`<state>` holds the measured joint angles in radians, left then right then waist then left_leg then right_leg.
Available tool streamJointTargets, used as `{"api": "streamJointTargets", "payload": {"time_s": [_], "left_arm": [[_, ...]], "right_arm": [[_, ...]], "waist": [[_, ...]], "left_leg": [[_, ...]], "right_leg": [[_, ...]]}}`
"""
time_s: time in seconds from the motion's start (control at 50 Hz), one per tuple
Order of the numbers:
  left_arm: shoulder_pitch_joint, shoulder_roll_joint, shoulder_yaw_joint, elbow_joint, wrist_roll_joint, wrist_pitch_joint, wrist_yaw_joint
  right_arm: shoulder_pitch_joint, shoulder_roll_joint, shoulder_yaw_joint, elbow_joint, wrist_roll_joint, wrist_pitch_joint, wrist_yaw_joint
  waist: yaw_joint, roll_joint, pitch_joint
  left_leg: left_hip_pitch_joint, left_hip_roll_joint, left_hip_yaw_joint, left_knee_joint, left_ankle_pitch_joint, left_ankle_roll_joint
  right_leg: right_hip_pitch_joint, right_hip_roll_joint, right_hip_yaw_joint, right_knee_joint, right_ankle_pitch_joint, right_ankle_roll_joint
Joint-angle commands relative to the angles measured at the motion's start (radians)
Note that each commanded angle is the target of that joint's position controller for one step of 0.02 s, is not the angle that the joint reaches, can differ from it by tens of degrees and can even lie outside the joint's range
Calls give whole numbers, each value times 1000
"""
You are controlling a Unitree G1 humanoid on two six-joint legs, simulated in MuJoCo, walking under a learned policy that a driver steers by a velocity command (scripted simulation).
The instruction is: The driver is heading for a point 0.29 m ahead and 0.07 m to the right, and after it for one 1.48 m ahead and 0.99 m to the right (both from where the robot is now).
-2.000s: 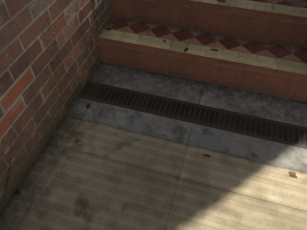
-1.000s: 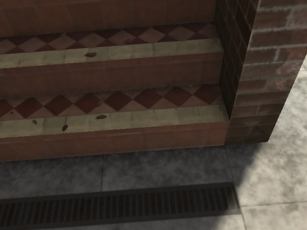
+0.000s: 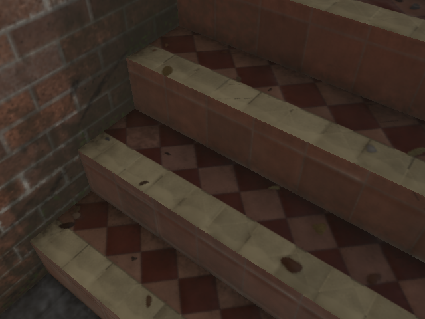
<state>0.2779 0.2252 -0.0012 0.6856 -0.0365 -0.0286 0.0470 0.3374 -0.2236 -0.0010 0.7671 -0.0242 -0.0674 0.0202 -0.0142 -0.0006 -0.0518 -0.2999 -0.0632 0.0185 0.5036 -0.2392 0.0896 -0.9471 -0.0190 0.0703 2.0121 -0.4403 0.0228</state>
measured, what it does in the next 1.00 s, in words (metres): climbs, turning right: right foot 0.19 m higher, then left foot 0.20 m higher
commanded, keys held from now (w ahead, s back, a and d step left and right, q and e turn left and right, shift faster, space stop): w+e+shift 0.10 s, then e+shift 0.76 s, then shift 0.06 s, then q+shift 0.08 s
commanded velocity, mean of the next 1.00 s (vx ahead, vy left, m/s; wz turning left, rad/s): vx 0.29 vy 0.00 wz -0.80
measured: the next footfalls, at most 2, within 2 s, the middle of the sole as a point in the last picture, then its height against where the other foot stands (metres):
right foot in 0.26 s outside the picture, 0.19 m higher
left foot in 0.88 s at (315, 262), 0.20 m higher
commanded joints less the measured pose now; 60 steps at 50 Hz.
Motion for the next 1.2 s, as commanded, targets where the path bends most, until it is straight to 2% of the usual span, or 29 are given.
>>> {"api": "streamJointTargets", "payload": {"time_s": [0.02,0.1,0.16,0.18,0.2,0.22,0.24,0.26,0.28,0.3,0.34,0.36,0.4,0.5,0.54,0.6,0.7,0.74,0.82,0.84,0.86,0.88,0.9,0.92,0.94,0.98,1.02,1.1,1.2], "left_arm": [[-113,-55,-32,-135,-12,-14,-7],[-118,-73,-53,-206,-3,16,-8],[-259,-44,-67,-319,57,5,-15],[-264,-62,-74,-312,62,4,-19],[-175,-27,-48,-275,42,6,-21],[-17,45,-9,-216,49,-3,-24],[115,108,15,-182,50,-19,-39],[202,167,36,-144,66,-21,-59],[143,369,74,-121,84,-13,-55],[141,359,74,-146,137,7,-16],[162,192,35,-94,71,6,-20],[150,168,39,-55,38,9,-17],[34,102,37,-54,40,17,-7],[25,108,40,-52,21,39,-6],[-4,133,38,-86,49,78,29],[42,172,44,-102,73,105,41],[139,129,53,-111,52,96,39],[180,183,71,-101,28,104,43],[31,239,100,-150,9,134,82],[-37,246,105,-169,13,139,81],[3,284,118,-155,19,99,38],[-107,334,128,-156,29,64,9],[-207,269,112,-213,10,43,-24],[-217,171,80,-213,27,19,-41],[-188,186,76,-200,42,-4,-77],[-174,106,29,-224,62,29,-90],[-107,69,3,-175,82,33,-105],[-77,32,-14,-163,63,30,-92],[-195,57,-9,-252,45,48,-60]], "right_arm": [[120,-79,-19,71,-5,8,-11],[45,-70,-3,101,-3,26,-25],[-92,-171,-26,81,11,25,-69],[-132,-186,-30,76,12,33,-81],[-151,-288,-53,67,17,21,-80],[-157,-347,-70,41,22,35,-89],[-181,-384,-82,16,34,52,-92],[-215,-343,-74,-34,57,57,-92],[-135,-157,-43,-106,13,48,-59],[-125,-147,-39,-130,7,7,-8],[-338,-69,-19,-197,4,-17,25],[-348,-10,3,-208,-14,-16,17],[-229,-11,6,-208,-14,3,23],[-327,58,51,-289,-27,-12,1],[-361,80,58,-316,-37,18,-20],[-313,87,49,-304,2,34,-46],[-445,96,54,-368,8,11,-63],[-574,136,68,-452,-6,9,-73],[-610,158,94,-524,-14,5,-69],[-503,113,62,-492,-25,9,-76],[-385,-20,-7,-437,-8,-6,-72],[-116,-118,-56,-355,-11,-13,-72],[49,-180,-77,-299,-69,-7,-87],[48,-191,-75,-300,-88,16,-111],[-32,-114,-56,-301,-43,30,-133],[-149,32,-21,-252,38,40,-157],[-172,19,-23,-242,24,34,-147],[-191,-40,-29,-247,21,59,-121],[-203,-88,-35,-287,26,84,-153]], "waist": [[-19,42,111],[54,41,132],[103,38,136],[105,39,82],[149,149,-36],[200,206,-166],[246,264,-233],[269,191,-219],[84,-512,-178],[78,-534,-324],[94,-125,-6],[47,-26,92],[-59,-15,68],[-41,39,29],[-28,-77,-45],[5,-121,-105],[85,-85,18],[118,-144,14],[30,-161,-14],[-38,-198,-107],[-65,-292,-191],[-198,-253,-322],[-232,202,-500],[-204,655,-561],[-165,534,-441],[-43,163,-38],[-1,-43,68],[46,-27,82],[44,170,-54]], "left_leg": [[233,387,-329,-228,-326,119],[149,410,-149,-254,-162,62],[-129,300,98,-445,109,32],[-193,254,179,-506,339,34],[-151,299,200,-423,1078,64],[74,333,200,-218,1848,84],[261,335,174,25,2129,87],[301,302,112,310,1879,53],[-110,47,-7,705,149,-70],[-309,-68,-250,1113,-77,-81],[-604,-48,-196,1302,-51,-70],[-651,-23,-168,1329,-46,-73],[-539,1,-156,1425,-3,-87],[-693,15,-19,1324,61,-60],[-667,-46,51,1334,149,-106],[-883,-56,-32,1591,55,-168],[-1132,-50,-92,1546,-92,-200],[-1135,-75,-42,1400,-176,-205],[-869,-51,32,896,-312,-132],[-432,-113,91,728,-373,-98],[-197,-131,139,702,-315,-59],[58,-46,-30,641,-228,8],[331,154,-468,439,-33,161],[402,410,-1041,52,235,369],[221,351,-1100,35,198,348],[-121,221,-687,155,-101,201],[-282,153,-514,186,-242,135],[-364,104,-453,192,91,132],[-308,102,-439,330,305,112]], "right_leg": [[-517,0,79,358,-6,-23],[-586,-21,88,438,42,-6],[-168,-91,-81,-191,88,13],[108,-51,-153,-368,92,-25],[396,32,-242,-424,0,-55],[463,118,-282,-432,-106,-74],[477,151,-247,-611,-98,-105],[505,184,-78,-1018,-40,-149],[767,-10,574,-1409,542,-270],[893,-180,1036,-1690,488,-317],[724,-123,860,-1567,281,-270],[619,-84,717,-1510,276,-239],[494,-10,515,-1488,333,-177],[556,84,276,-1495,593,-72],[579,84,320,-1500,815,-54],[822,12,454,-1467,821,-68],[1029,-40,594,-1488,745,-102],[1038,-27,630,-1563,765,-113],[966,-68,590,-1775,983,-119],[779,-10,512,-1771,1285,-99],[763,8,470,-1696,1774,-134],[718,-44,432,-1519,2067,-160],[512,88,341,-1172,1693,-99],[343,300,284,-536,81,55],[284,280,290,-211,-32,110],[172,178,229,-175,-57,105],[229,122,142,-225,-5,40],[243,84,-3,-198,214,42],[349,48,-17,-549,382,47]]}}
